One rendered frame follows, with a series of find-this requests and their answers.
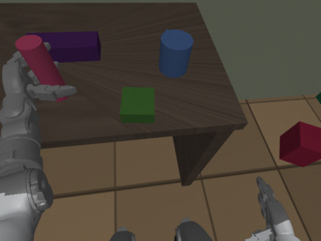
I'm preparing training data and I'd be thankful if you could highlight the left robot hand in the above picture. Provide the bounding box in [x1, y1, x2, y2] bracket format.
[2, 42, 77, 101]

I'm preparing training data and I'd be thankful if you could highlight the desk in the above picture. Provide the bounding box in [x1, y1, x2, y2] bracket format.
[0, 3, 248, 186]

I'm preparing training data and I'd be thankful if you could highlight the left robot arm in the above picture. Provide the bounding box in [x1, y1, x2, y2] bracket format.
[0, 93, 53, 241]

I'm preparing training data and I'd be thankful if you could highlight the right robot hand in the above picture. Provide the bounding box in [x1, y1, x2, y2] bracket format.
[245, 176, 295, 241]

